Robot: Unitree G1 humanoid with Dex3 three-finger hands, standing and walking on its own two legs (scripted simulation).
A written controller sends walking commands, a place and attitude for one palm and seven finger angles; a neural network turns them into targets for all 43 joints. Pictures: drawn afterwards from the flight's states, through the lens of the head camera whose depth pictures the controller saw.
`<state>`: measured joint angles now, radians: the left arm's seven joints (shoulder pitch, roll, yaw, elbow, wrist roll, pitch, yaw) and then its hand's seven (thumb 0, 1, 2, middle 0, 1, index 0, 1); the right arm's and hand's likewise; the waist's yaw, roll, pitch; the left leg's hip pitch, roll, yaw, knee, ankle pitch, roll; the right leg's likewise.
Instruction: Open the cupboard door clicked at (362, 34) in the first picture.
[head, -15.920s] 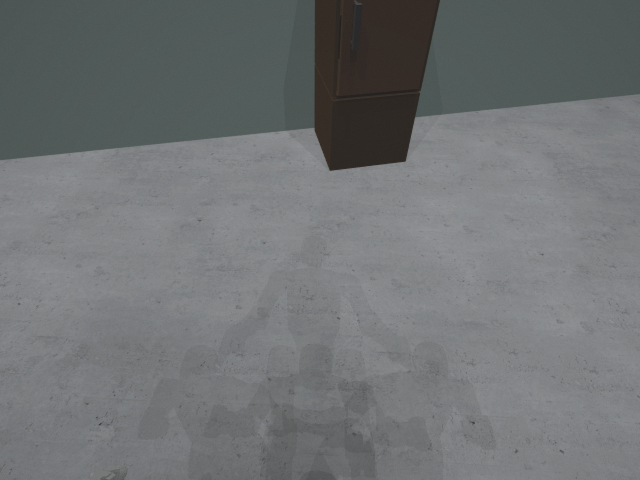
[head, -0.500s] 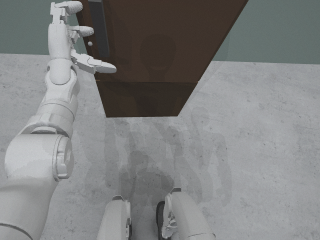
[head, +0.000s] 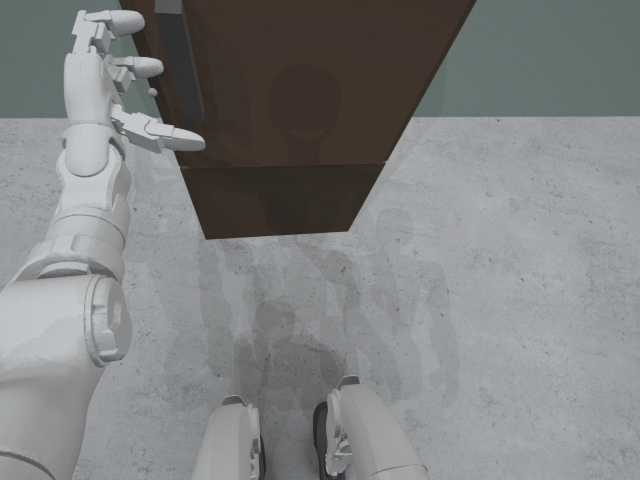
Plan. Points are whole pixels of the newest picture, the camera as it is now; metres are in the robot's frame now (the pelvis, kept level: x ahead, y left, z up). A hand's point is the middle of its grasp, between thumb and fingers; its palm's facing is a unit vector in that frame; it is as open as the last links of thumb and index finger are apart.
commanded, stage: move the hooked fingers beside the handle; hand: left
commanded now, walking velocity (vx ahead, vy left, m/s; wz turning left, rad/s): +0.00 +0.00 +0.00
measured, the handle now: (183, 54) +0.60 +0.11 +0.06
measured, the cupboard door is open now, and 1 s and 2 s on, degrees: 0 0 0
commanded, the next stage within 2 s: slide the fingers in behind the handle in 1.62 s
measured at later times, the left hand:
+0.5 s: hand (145, 88) +0.56 +0.15 +0.05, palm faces +0.03 -1.00 -0.03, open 14.3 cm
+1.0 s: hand (119, 96) +0.55 +0.18 +0.05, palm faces +0.02 -1.00 -0.02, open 14.0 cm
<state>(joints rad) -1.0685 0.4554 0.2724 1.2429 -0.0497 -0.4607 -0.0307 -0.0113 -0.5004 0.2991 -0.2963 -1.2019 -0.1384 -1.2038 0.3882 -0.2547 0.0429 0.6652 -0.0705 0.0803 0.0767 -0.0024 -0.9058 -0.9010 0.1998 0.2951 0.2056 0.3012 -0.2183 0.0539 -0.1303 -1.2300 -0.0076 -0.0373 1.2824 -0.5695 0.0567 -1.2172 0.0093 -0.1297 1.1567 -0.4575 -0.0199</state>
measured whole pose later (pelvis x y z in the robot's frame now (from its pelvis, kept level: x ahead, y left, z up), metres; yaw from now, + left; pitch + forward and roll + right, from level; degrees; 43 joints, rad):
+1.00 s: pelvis +0.00 +0.00 +0.00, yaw -2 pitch +29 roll -5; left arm -0.98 0.57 0.43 1.20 -0.06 -0.44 -0.22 -0.01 -0.50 0.30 -0.30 -1.20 -0.29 -1.20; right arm 0.37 -0.27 0.06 0.62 -0.03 0.10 0.03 0.00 -0.91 -0.90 0.20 0.30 0.21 0.30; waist -0.22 0.05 -0.12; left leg -1.20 0.02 -0.01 1.27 -0.58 0.06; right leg -1.21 0.04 -0.10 1.15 -0.45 -0.02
